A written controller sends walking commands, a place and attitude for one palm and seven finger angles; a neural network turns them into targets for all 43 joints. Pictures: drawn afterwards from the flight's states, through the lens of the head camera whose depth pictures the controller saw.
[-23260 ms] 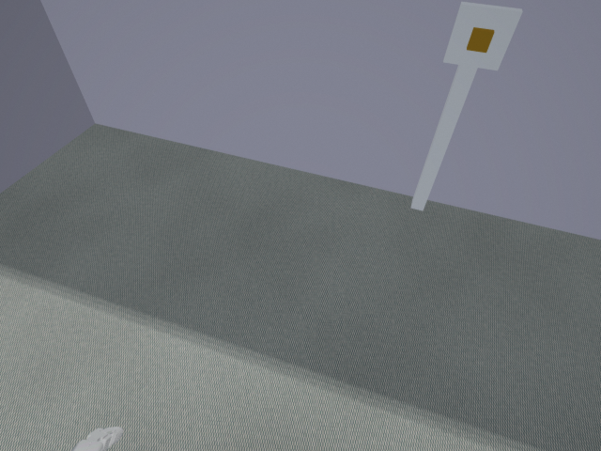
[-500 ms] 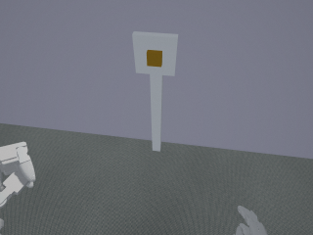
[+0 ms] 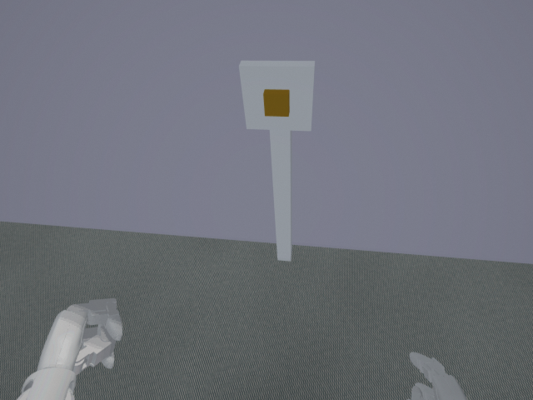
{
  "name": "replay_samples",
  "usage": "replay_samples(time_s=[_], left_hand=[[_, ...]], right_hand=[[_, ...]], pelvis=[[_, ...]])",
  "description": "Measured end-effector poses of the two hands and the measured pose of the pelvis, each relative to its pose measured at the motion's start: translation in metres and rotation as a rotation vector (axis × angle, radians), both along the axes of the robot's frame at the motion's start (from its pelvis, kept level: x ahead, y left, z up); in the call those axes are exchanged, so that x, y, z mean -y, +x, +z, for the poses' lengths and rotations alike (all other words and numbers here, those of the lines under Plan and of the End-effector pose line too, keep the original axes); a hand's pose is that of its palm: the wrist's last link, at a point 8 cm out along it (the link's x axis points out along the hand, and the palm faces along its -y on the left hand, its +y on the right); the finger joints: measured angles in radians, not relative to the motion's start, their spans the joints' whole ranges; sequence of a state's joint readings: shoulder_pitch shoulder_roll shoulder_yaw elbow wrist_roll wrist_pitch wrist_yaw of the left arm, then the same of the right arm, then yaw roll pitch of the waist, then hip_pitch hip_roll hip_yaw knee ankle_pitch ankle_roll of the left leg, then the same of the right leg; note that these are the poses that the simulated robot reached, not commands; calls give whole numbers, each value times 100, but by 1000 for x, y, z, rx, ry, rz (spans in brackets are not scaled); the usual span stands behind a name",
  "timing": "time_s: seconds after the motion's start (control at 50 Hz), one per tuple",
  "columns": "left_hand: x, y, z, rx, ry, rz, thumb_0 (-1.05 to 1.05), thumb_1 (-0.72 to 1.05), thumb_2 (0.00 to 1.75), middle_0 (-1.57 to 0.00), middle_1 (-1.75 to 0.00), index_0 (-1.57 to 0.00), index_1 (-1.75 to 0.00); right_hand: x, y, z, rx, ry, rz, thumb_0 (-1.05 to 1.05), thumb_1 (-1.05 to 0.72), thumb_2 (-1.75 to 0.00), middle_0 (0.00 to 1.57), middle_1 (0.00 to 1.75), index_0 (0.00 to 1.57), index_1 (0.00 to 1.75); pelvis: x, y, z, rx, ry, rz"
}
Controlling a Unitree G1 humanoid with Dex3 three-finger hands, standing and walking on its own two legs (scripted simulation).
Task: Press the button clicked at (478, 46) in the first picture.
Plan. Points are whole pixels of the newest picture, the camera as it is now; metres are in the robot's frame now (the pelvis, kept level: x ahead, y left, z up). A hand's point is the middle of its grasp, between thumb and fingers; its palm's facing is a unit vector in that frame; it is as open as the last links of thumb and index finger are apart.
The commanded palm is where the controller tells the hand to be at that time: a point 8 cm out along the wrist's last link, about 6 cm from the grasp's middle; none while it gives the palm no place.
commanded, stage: let the arm hang, fingers relaxed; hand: left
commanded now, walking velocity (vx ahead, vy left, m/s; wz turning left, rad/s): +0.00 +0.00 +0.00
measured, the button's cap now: (276, 102) +0.78 +0.03 +0.04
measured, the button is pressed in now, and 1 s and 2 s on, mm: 0 0 0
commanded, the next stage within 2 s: stand and wait in 0.98 s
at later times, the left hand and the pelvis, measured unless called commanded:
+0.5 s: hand out of the picture -0.06 +0.20 -0.16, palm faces +0.03 -0.97 -0.24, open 5.9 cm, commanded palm none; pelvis -0.02 +0.00 +0.01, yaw +0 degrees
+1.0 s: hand out of the picture +0.00 +0.17 -0.17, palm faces +0.03 -0.98 -0.18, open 7.3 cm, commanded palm none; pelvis +0.00 +0.00 +0.01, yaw +0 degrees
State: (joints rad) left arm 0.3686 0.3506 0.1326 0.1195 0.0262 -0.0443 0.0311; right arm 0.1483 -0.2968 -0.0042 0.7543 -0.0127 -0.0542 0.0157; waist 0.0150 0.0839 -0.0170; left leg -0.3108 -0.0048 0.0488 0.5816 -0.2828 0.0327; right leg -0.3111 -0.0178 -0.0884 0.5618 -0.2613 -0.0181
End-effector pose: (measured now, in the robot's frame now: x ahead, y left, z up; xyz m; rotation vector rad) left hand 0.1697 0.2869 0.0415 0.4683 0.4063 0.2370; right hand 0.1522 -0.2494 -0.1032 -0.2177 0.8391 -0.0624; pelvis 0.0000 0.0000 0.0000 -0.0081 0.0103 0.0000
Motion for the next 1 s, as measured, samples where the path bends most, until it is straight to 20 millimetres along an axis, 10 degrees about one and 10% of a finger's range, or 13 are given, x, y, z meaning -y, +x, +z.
replay_samples(time_s=[0.08,0.16,0.28,0.42,0.66,1.0], left_hand=[[17,-45,-102,-420,-151,65,1,90,90,-117,-138,-118,-138],[55,-105,-163,-693,-300,92,1,91,90,-105,-126,-106,-125],[47,-177,-182,-875,-338,233,1,90,90,-83,-107,-84,-104],[40,-224,-171,-1003,-322,299,1,91,90,-59,-77,-60,-76],[56,-202,-174,-974,-351,271,0,91,90,-26,-38,-27,-38],[69,-174,-177,-953,-380,245,1,92,90,-20,-31,-20,-30]], right_hand=[[5,-37,-12,-116,-18,-41,1,-91,-90,20,30,21,30],[5,-90,-14,-287,-52,-73,1,-91,-90,20,30,20,29],[-2,-159,-17,-526,-62,-109,1,-91,-90,20,30,20,29],[-23,-189,-30,-607,6,-145,1,-91,-90,20,30,20,29],[-56,-187,-38,-592,84,-162,0,-91,-90,20,30,20,29],[-49,-170,-33,-584,60,-184,0,-91,-90,20,30,20,29]], pelvis=[[-1,-8,-2,13,12,-5],[2,-13,0,26,15,-2],[6,-16,6,32,-1,16],[-1,-16,9,39,-3,11],[-6,-11,10,36,6,-3],[-5,4,12,40,8,-6]])
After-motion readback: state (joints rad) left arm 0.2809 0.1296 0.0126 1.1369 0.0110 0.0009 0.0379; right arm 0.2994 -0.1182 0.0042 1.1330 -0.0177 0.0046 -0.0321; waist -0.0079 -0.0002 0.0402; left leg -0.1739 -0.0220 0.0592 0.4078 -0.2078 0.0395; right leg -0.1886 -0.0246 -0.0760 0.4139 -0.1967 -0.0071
